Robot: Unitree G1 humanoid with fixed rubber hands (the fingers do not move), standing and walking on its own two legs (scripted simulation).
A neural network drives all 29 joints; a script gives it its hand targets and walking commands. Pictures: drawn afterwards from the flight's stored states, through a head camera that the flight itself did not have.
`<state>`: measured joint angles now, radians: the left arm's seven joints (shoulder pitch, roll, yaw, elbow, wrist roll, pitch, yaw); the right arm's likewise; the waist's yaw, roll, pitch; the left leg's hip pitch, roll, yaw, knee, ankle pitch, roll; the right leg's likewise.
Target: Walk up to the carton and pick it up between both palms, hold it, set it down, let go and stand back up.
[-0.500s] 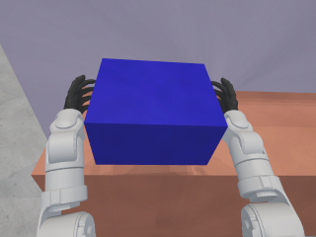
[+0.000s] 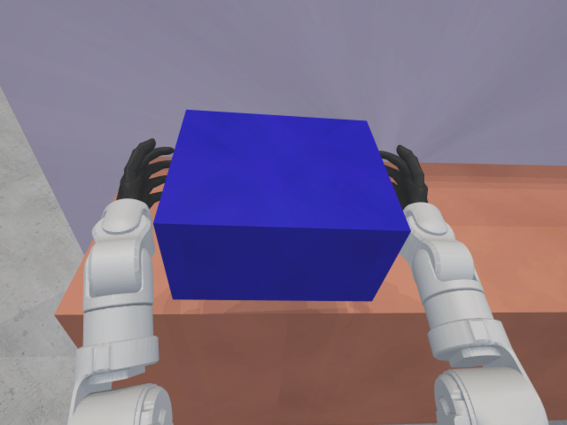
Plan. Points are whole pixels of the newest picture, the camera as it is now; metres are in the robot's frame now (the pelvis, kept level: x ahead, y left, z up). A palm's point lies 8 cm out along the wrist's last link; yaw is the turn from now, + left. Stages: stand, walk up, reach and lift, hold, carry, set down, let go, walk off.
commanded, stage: hold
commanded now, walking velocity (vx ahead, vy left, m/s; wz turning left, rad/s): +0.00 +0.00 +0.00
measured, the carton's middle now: (277, 203) +0.38 +0.00 +0.16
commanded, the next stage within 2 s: none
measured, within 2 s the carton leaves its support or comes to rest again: neither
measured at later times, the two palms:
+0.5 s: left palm (137, 196) +0.36 +0.18 +0.19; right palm (409, 198) +0.36 -0.19 +0.18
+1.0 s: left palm (138, 197) +0.36 +0.18 +0.19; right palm (410, 200) +0.36 -0.19 +0.18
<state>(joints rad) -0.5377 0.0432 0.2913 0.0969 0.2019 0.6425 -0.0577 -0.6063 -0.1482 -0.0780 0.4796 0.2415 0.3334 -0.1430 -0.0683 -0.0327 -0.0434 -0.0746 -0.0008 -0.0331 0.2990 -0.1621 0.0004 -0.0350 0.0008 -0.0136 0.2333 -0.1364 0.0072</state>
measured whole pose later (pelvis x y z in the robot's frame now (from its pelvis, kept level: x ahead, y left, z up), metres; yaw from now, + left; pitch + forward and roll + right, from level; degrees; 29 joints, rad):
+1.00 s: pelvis +0.00 +0.00 +0.00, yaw +0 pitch -3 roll -1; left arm -0.54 0.04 0.30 0.10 0.20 0.63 -0.06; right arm -0.61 -0.15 -0.08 0.47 0.24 0.34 -0.14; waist -0.07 -0.02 -0.04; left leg -0.07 0.00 -0.04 0.30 -0.16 0.00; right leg -0.03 0.00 -0.02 0.23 -0.14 0.01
